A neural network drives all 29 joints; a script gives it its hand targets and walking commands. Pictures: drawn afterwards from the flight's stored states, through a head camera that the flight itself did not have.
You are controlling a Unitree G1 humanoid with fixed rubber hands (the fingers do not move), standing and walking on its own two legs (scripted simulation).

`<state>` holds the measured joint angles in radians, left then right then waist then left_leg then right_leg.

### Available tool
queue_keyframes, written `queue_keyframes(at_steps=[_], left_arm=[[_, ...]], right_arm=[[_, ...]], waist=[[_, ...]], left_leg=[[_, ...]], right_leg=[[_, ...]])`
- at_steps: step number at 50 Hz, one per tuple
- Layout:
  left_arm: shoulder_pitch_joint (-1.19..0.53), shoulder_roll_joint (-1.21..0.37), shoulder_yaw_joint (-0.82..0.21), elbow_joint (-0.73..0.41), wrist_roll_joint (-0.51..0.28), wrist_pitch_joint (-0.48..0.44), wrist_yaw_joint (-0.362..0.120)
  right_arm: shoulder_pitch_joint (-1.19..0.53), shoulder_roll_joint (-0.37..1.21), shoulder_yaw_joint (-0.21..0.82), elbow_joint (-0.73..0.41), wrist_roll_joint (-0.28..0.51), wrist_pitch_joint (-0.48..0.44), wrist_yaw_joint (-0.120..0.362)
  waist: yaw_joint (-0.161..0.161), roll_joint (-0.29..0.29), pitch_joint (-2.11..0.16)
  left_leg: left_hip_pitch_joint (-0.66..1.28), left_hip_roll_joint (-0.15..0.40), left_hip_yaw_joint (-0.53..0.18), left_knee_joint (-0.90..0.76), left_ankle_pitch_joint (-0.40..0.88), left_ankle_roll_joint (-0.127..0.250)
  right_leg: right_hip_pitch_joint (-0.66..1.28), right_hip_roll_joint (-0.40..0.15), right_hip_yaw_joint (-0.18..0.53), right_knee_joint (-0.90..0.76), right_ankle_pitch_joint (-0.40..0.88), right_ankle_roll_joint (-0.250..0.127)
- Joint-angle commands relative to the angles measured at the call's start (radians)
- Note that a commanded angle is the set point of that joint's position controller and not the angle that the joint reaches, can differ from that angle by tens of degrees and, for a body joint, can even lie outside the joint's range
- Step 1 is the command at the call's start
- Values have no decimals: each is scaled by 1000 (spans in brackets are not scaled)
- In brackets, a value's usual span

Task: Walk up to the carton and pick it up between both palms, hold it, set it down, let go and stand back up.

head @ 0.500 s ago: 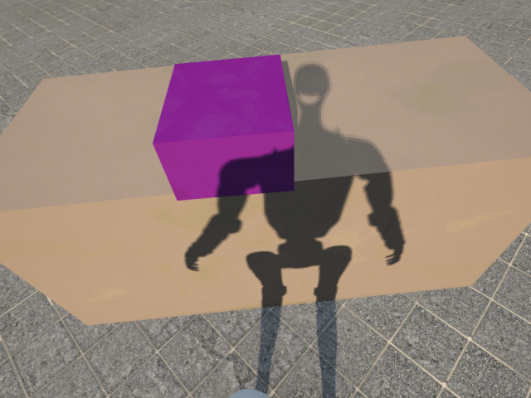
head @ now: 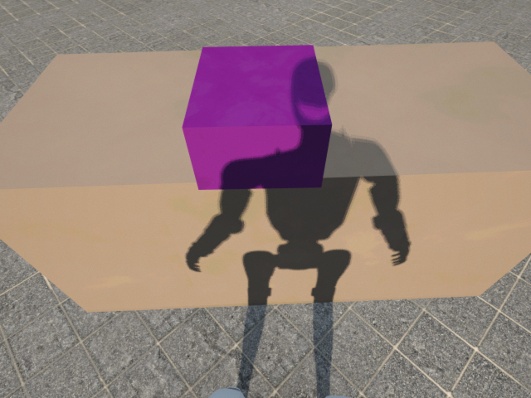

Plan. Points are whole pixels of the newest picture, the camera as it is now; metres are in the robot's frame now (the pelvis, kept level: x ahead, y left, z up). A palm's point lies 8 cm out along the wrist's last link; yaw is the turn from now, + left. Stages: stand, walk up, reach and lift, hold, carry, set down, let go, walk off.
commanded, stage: walk up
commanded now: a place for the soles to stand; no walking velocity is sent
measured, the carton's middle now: (258, 113) +0.69 +0.04 +0.05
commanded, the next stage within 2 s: none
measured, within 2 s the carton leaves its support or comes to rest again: neither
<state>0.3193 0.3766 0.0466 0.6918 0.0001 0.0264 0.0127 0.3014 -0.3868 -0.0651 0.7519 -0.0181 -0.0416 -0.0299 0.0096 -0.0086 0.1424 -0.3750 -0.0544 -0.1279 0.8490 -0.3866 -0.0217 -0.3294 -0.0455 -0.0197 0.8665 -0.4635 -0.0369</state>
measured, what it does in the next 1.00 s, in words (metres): stands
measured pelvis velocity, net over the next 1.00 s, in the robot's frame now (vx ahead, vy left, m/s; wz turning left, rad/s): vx -0.01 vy -0.02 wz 0.02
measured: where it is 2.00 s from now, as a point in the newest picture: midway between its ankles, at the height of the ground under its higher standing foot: outside the picture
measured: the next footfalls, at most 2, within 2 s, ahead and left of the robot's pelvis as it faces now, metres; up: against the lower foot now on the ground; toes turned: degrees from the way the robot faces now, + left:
left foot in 1.26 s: +0.13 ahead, +0.14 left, +0.00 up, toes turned +0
right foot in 1.80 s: +0.25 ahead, -0.07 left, +0.00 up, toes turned -2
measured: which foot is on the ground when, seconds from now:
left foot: down 0.00-1.00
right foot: down 0.00-1.00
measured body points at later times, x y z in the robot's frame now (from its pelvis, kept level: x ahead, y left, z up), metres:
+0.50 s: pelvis -0.01 -0.03 +0.00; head +0.01 -0.04 +0.45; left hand +0.06 +0.28 -0.09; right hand +0.10 -0.34 -0.10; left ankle +0.01 +0.11 -0.69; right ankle +0.02 -0.13 -0.70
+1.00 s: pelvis -0.01 -0.02 +0.00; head +0.01 -0.02 +0.45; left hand +0.07 +0.29 -0.09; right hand +0.11 -0.33 -0.10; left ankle +0.01 +0.11 -0.70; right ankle +0.02 -0.13 -0.70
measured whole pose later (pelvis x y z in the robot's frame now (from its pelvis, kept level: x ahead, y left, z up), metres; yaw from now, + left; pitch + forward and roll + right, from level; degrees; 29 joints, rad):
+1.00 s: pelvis -0.01 -0.02 +0.00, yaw +1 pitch -6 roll +1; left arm 0.30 0.38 0.05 0.69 0.00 0.01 0.00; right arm 0.25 -0.39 -0.06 0.75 -0.02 -0.05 -0.03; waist 0.01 -0.01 0.15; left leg -0.31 -0.05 -0.05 0.83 -0.43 0.01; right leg -0.33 -0.04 -0.04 0.86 -0.44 -0.02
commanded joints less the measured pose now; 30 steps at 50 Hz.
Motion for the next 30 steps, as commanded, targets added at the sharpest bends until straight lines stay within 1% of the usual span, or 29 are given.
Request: queue_keyframes(at_steps=[1,2,3,4,5,6,7,8,9,10,11,12,13,14,15,16,17,18,19,20,21,22,23,25,26,27,28,29,30], left_arm=[[-22,347,109,2,39,-54,-13],[-45,341,104,-9,38,-54,-17],[-67,317,97,-11,36,-52,-18],[-80,299,93,-22,40,-50,-18],[-73,292,91,-21,44,-49,-17],[-56,292,90,-16,46,-49,-17],[-50,293,89,-16,44,-47,-19],[-60,290,86,-20,38,-44,-21],[-87,281,80,-25,28,-39,-23],[-101,254,68,-26,20,-35,-22],[-94,212,55,-33,9,-34,-20],[-83,191,48,-35,3,-28,-12],[-110,242,64,-28,4,-20,-2],[-100,244,70,-20,4,-23,-3],[-76,233,72,-13,7,-28,-6],[-37,224,74,-3,8,-34,-11],[7,218,76,15,8,-41,-14],[23,219,80,25,12,-50,-14],[23,240,87,24,22,-60,-11],[19,285,94,16,32,-70,-8],[-21,310,91,5,29,-77,-6],[-40,321,86,6,29,-76,-11],[-62,312,82,4,29,-75,-11],[-84,298,75,-3,31,-74,-11],[-96,293,72,-2,29,-74,-12],[-115,286,68,-4,24,-70,-14],[-128,270,62,-7,19,-66,-16],[-134,249,55,-16,13,-61,-16],[-129,234,54,-21,5,-56,-15]], right_arm=[[-66,-239,-32,-48,17,-3,-47],[-34,-258,-38,-32,19,-3,-45],[-7,-253,-37,-20,19,-4,-39],[11,-243,-36,-15,19,-7,-32],[23,-234,-36,-13,16,-13,-26],[30,-228,-36,-13,16,-18,-22],[40,-222,-34,-10,16,-24,-19],[61,-211,-32,-1,14,-30,-16],[105,-201,-32,16,11,-38,-15],[132,-209,-36,29,4,-45,-16],[124,-259,-45,17,-13,-52,-21],[66,-313,-52,-15,-16,-54,-21],[50,-340,-56,-18,-3,-48,-21],[14,-335,-54,-21,-7,-47,-22],[-26,-324,-49,-29,-9,-47,-22],[-72,-308,-46,-40,-7,-46,-20],[-120,-290,-40,-47,-3,-42,-16],[-138,-262,-28,-49,0,-36,-12],[-125,-220,-14,-50,6,-32,-10],[-92,-186,-10,-50,18,-26,-11],[-74,-192,-14,-39,17,-14,-14],[-71,-236,-28,-23,20,-7,-14],[-48,-239,-32,-14,21,-8,-10],[-18,-225,-33,-3,14,-13,-3],[5,-220,-33,7,12,-19,-1],[34,-214,-33,20,11,-26,1],[55,-214,-33,31,9,-33,0],[59,-235,-36,30,3,-40,-4],[34,-262,-39,15,-4,-45,-10]], waist=[[56,-159,-82],[38,-137,-60],[22,-131,-35],[15,-151,-24],[15,-170,-27],[17,-176,-37],[11,-171,-53],[-4,-165,-67],[-32,-152,-88],[-48,-111,-111],[-44,51,-129],[-17,138,-80],[-28,87,-61],[-15,82,-23],[1,96,-3],[24,110,-8],[52,112,-27],[68,91,-44],[68,-5,-79],[55,-131,-104],[44,-157,-80],[39,-121,-61],[21,-123,-35],[6,-144,-29],[-10,-145,-40],[-31,-133,-64],[-43,-109,-92],[-42,-43,-121],[-28,24,-124]], left_leg=[[-189,-20,41,231,-228,47],[-151,-5,37,257,-248,50],[-136,-4,50,256,-226,53],[-117,1,73,227,-212,54],[-106,14,94,170,-214,55],[-91,27,109,98,-206,57],[-56,33,135,12,-177,60],[11,32,155,-102,-123,66],[110,22,155,-226,-36,74],[207,27,64,-287,39,90],[273,169,-236,-356,118,142],[196,325,-526,-421,193,240],[92,379,-571,-434,182,316],[14,380,-564,-430,188,334],[-31,357,-501,-417,186,321],[-64,314,-431,-389,199,288],[-102,259,-347,-350,207,238],[-149,198,-264,-290,218,179],[-182,132,-166,-177,232,123],[-173,39,-10,8,184,69],[-163,-3,79,71,-112,50],[-91,9,51,131,-248,54],[-75,18,52,130,-245,57],[-47,27,91,64,-193,58],[-9,35,111,-18,-146,62],[65,36,128,-128,-62,66],[142,37,91,-212,54,76],[199,83,-38,-237,179,100],[197,176,-227,-294,233,153]], right_leg=[[65,-354,498,-537,125,-176],[29,-350,482,-511,147,-205],[2,-316,407,-493,167,-197],[-3,-281,351,-464,203,-192],[12,-264,319,-431,250,-191],[32,-253,295,-402,284,-188],[39,-237,263,-372,294,-179],[23,-214,220,-333,286,-162],[-17,-188,175,-273,276,-133],[-84,-154,148,-178,275,-95],[-196,-80,79,14,236,-30],[-256,7,32,95,-46,21],[-197,12,89,134,-197,14],[-156,10,98,149,-205,12],[-127,1,90,129,-187,4],[-69,-1,72,63,-120,-4],[29,-2,54,-58,4,-10],[121,-4,60,-180,97,-20],[175,-71,178,-300,134,-45],[170,-186,362,-435,106,-102],[97,-320,496,-534,36,-154],[11,-340,503,-537,-5,-192],[-12,-323,465,-528,-10,-193],[-20,-282,384,-485,45,-178],[-23,-261,338,-441,115,-165],[-39,-230,275,-389,177,-139],[-62,-190,213,-328,223,-101],[-107,-142,163,-226,260,-62],[-140,-66,90,-100,243,-13]])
